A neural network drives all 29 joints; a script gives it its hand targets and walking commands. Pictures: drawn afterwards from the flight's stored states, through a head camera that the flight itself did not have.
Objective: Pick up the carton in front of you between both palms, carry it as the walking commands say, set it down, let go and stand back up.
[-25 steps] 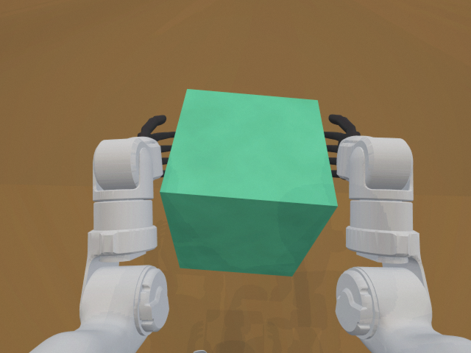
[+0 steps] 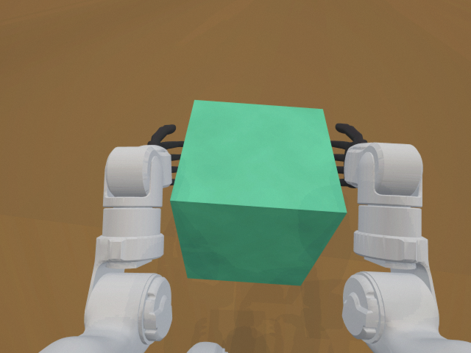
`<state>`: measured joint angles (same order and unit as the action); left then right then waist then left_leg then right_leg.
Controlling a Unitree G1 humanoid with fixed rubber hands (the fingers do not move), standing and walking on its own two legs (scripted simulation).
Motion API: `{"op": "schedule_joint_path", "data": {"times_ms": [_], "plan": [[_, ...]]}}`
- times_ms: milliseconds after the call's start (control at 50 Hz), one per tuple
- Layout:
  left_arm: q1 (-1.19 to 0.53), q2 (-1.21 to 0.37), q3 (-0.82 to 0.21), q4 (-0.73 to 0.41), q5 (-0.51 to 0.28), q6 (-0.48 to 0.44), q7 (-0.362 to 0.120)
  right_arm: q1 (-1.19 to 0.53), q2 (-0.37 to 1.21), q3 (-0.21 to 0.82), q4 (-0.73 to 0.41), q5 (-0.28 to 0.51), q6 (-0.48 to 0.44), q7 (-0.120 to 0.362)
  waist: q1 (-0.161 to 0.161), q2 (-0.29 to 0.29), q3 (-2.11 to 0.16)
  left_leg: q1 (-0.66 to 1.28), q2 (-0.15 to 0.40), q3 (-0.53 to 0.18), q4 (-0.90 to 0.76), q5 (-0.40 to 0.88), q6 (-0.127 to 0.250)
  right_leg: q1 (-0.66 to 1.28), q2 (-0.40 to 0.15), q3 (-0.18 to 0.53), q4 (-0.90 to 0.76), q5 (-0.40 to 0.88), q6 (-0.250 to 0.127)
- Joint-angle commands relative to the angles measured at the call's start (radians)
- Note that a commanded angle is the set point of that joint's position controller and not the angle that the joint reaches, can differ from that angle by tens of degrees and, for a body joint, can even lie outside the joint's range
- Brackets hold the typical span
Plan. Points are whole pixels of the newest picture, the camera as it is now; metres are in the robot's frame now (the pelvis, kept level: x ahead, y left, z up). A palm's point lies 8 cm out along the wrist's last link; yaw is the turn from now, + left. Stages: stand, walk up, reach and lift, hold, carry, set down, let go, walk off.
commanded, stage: carry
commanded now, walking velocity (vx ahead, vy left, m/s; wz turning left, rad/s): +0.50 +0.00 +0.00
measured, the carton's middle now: (250, 198) +0.37 +0.03 +0.07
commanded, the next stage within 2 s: none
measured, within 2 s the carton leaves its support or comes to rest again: neither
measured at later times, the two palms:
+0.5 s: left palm (204, 35) +0.70 +0.16 +0.20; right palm (347, 47) +0.66 -0.14 +0.20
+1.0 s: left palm out of the picture +0.99 +0.19 +0.26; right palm out of the picture +1.00 -0.11 +0.25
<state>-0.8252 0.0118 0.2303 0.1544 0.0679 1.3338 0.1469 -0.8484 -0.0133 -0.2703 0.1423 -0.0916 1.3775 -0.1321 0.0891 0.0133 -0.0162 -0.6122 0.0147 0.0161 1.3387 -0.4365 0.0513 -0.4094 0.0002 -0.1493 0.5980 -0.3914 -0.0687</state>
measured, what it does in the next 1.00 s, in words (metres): climbs: left foot 0.03 m higher, then right foot 0.03 m higher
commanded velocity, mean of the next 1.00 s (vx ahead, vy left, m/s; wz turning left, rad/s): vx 0.50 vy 0.00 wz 0.00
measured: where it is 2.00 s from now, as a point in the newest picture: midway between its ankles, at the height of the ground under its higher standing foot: (260, 153)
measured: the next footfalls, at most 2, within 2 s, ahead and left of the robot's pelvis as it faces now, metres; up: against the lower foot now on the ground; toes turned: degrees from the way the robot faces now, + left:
left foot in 0.24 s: +0.35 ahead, +0.13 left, +0.03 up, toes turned +7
right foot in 0.64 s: +0.59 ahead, -0.08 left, +0.07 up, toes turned -8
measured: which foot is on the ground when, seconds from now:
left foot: up 0.00-0.22, down 0.24-0.66, up 0.68-1.00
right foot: down 0.00-0.26, up 0.28-0.62, down 0.64-1.00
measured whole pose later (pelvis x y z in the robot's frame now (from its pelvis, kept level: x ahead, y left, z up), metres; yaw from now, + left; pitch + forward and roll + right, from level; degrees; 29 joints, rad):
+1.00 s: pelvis +0.61 +0.02 +0.08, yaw +0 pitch +5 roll +0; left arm -0.89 0.01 0.26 0.13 0.05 1.33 0.17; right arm -0.87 0.00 -0.29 0.07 -0.11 1.39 -0.14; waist 0.07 0.00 -0.03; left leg -0.65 0.04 0.08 0.70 -0.28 0.04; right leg -0.20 -0.02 -0.14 0.47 -0.48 -0.02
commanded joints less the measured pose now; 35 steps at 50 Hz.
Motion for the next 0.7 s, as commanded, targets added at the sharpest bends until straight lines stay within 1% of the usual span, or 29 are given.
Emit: {"op": "schedule_joint_path", "data": {"times_ms": [0,40,80,100,140,160,180,200,220,240,260,280,300,320,340,360,380,400,440,460,500,520,560,580,600,620,640,660,680], "plan": [[-0.936,-1.176,-0.583,-0.215,-0.576,-0.019,-0.286,-0.757,1.050,0.511,-0.130,0.395,-0.053,0.190,-0.025,-0.097,-0.491,-0.246,0.039,-0.014,-0.036,0.015,0.008,0.554,-0.280,0.425,-0.212,0.228,-0.159],[-0.925,-1.155,-0.576,-0.224,-0.578,-0.013,-0.281,-0.758,1.023,0.511,-0.151,0.379,-0.050,0.175,-0.016,-0.100,-0.468,-0.277,0.055,0.007,-0.144,0.035,-0.003,0.564,-0.282,0.381,-0.242,0.228,-0.172],[-0.886,-1.131,-0.565,-0.193,-0.563,-0.003,-0.279,-0.732,0.999,0.514,-0.135,0.363,-0.041,0.167,-0.018,-0.105,-0.445,-0.216,0.064,0.023,-0.325,0.071,-0.014,0.525,-0.260,0.299,-0.253,0.263,-0.160],[-0.859,-1.122,-0.559,-0.167,-0.552,0.001,-0.279,-0.715,0.993,0.517,-0.118,0.357,-0.037,0.167,-0.017,-0.117,-0.431,-0.161,0.054,0.042,-0.425,0.096,-0.016,0.497,-0.245,0.258,-0.257,0.292,-0.149],[-0.818,-1.105,-0.546,-0.112,-0.527,0.006,-0.281,-0.690,0.993,0.524,-0.072,0.353,-0.030,0.174,-0.013,-0.145,-0.405,-0.034,0.004,0.134,-0.576,0.122,-0.008,0.447,-0.224,0.180,-0.251,0.385,-0.119],[-0.801,-1.100,-0.539,-0.085,-0.513,0.007,-0.282,-0.682,1.000,0.528,-0.047,0.356,-0.029,0.181,-0.020,-0.162,-0.398,0.042,-0.029,0.178,-0.628,0.116,0.002,0.426,-0.222,0.152,-0.226,0.461,-0.103],[-0.783,-1.098,-0.532,-0.059,-0.501,0.007,-0.283,-0.679,1.013,0.529,-0.020,0.362,-0.029,0.188,-0.053,-0.171,-0.416,0.168,-0.074,0.223,-0.678,0.129,0.014,0.395,-0.216,0.111,-0.140,0.612,-0.080],[-0.773,-1.101,-0.522,-0.031,-0.491,0.007,-0.284,-0.667,1.026,0.527,0.015,0.369,-0.032,0.196,-0.113,-0.146,-0.475,0.386,-0.115,0.268,-0.763,0.180,0.031,0.336,-0.186,0.027,0.020,0.748,-0.040],[-0.771,-1.098,-0.511,-0.013,-0.472,0.005,-0.286,-0.648,1.030,0.520,0.043,0.382,-0.038,0.204,-0.181,-0.073,-0.574,0.696,-0.048,0.155,-0.758,0.159,0.060,0.173,-0.164,0.005,0.214,0.641,0.008],[-0.769,-1.114,-0.495,-0.007,-0.460,0.005,-0.290,-0.647,1.023,0.512,0.045,0.384,-0.049,0.212,-0.201,0.194,-0.675,0.933,0.274,-0.436,-0.870,-0.089,0.204,-0.130,-0.057,0.026,0.524,0.314,0.073],[-0.801,-1.100,-0.490,-0.015,-0.445,-0.001,-0.291,-0.684,1.056,0.518,0.037,0.396,-0.061,0.221,-0.203,0.292,-0.620,0.967,0.336,-0.741,-1.018,0.103,0.277,-0.341,0.077,0.113,0.728,-0.124,0.074],[-0.816,-1.121,-0.490,-0.012,-0.436,-0.007,-0.285,-0.734,1.090,0.535,-0.016,0.430,-0.063,0.230,-0.183,0.182,-0.566,0.935,0.343,-0.642,-0.954,0.238,0.284,-0.427,0.022,0.182,0.867,-0.115,0.046],[-0.809,-1.115,-0.477,-0.031,-0.425,-0.011,-0.276,-0.795,1.129,0.562,-0.070,0.472,-0.069,0.238,-0.186,0.064,-0.529,0.864,0.322,-0.529,-0.892,0.395,0.264,-0.458,-0.012,0.183,0.904,-0.090,0.035],[-0.812,-1.111,-0.468,-0.055,-0.416,-0.016,-0.265,-0.867,1.146,0.580,-0.130,0.507,-0.077,0.245,-0.172,0.014,-0.504,0.796,0.295,-0.441,-0.881,0.435,0.218,-0.457,-0.037,0.186,0.866,-0.071,0.025],[-0.783,-1.104,-0.462,-0.063,-0.400,-0.016,-0.250,-0.904,1.180,0.606,-0.168,0.542,-0.076,0.247,-0.152,0.023,-0.507,0.758,0.269,-0.370,-0.897,0.369,0.182,-0.435,-0.054,0.192,0.803,-0.044,0.023],[-0.776,-1.092,-0.462,-0.091,-0.390,-0.018,-0.236,-0.932,1.191,0.617,-0.204,0.568,-0.077,0.249,-0.140,0.047,-0.522,0.742,0.256,-0.329,-0.918,0.304,0.163,-0.404,-0.058,0.178,0.754,-0.031,0.022],[-0.772,-1.080,-0.468,-0.114,-0.382,-0.019,-0.223,-0.938,1.195,0.623,-0.225,0.581,-0.076,0.249,-0.140,0.073,-0.526,0.729,0.253,-0.309,-0.932,0.281,0.163,-0.397,-0.052,0.157,0.730,-0.032,0.021],[-0.765,-1.068,-0.475,-0.132,-0.374,-0.019,-0.213,-0.933,1.190,0.624,-0.237,0.586,-0.073,0.249,-0.141,0.083,-0.523,0.729,0.252,-0.288,-0.942,0.269,0.172,-0.410,-0.054,0.143,0.702,-0.036,0.025],[-0.756,-1.040,-0.491,-0.162,-0.361,-0.015,-0.198,-0.908,1.163,0.625,-0.245,0.585,-0.065,0.248,-0.152,0.091,-0.505,0.744,0.257,-0.249,-0.968,0.260,0.193,-0.452,-0.069,0.122,0.601,-0.019,0.036],[-0.752,-1.027,-0.499,-0.171,-0.357,-0.010,-0.193,-0.895,1.146,0.625,-0.245,0.579,-0.061,0.246,-0.156,0.091,-0.494,0.742,0.254,-0.219,-0.976,0.273,0.195,-0.449,-0.077,0.117,0.527,-0.007,0.041],[-0.730,-1.009,-0.515,-0.157,-0.352,0.002,-0.193,-0.842,1.115,0.620,-0.216,0.554,-0.049,0.243,-0.155,0.112,-0.475,0.703,0.239,-0.146,-0.987,0.331,0.175,-0.368,-0.075,0.094,0.358,0.049,0.039],[-0.719,-1.006,-0.521,-0.140,-0.352,0.007,-0.196,-0.818,1.103,0.616,-0.195,0.539,-0.043,0.242,-0.155,0.121,-0.463,0.687,0.230,-0.111,-0.987,0.377,0.164,-0.321,-0.059,0.064,0.281,0.073,0.035],[-0.700,-1.012,-0.526,-0.093,-0.359,0.016,-0.209,-0.786,1.086,0.606,-0.150,0.513,-0.036,0.243,-0.148,0.134,-0.437,0.663,0.211,-0.045,-0.965,0.476,0.133,-0.217,-0.007,-0.018,0.146,0.079,0.024],[-0.692,-1.018,-0.524,-0.064,-0.365,0.018,-0.218,-0.775,1.079,0.598,-0.128,0.501,-0.035,0.244,-0.130,0.145,-0.438,0.643,0.203,-0.011,-0.916,0.578,0.111,-0.123,0.034,-0.068,0.090,0.082,0.015],[-0.679,-1.028,-0.519,-0.026,-0.371,0.017,-0.227,-0.766,1.073,0.589,-0.104,0.490,-0.034,0.244,-0.088,0.135,-0.461,0.598,0.183,0.052,-0.793,0.707,0.078,0.038,0.082,-0.125,0.009,0.122,0.005],[-0.676,-1.032,-0.508,0.013,-0.379,0.013,-0.236,-0.745,1.070,0.581,-0.072,0.481,-0.033,0.246,-0.046,0.091,-0.533,0.493,0.152,0.117,-0.619,0.795,0.032,0.302,0.081,-0.103,-0.021,0.132,-0.024],[-0.646,-1.039,-0.491,0.039,-0.386,0.008,-0.245,-0.759,1.063,0.571,-0.060,0.475,-0.035,0.249,0.005,-0.024,-0.629,0.267,0.108,0.114,-0.394,0.527,-0.018,0.578,-0.117,0.225,-0.078,-0.074,-0.083],[-0.662,-1.053,-0.488,0.052,-0.388,-0.003,-0.251,-0.759,1.078,0.548,-0.056,0.454,-0.036,0.251,-0.001,-0.315,-0.645,-0.044,-0.051,0.070,-0.158,0.026,-0.056,0.729,-0.349,0.754,-0.217,-0.057,-0.221],[-0.690,-1.088,-0.486,0.039,-0.410,-0.005,-0.260,-0.787,1.079,0.539,-0.046,0.448,-0.040,0.251,0.011,-0.271,-0.571,-0.203,-0.067,-0.028,0.018,-0.094,-0.036,0.738,-0.352,0.835,-0.251,0.093,-0.253]]}}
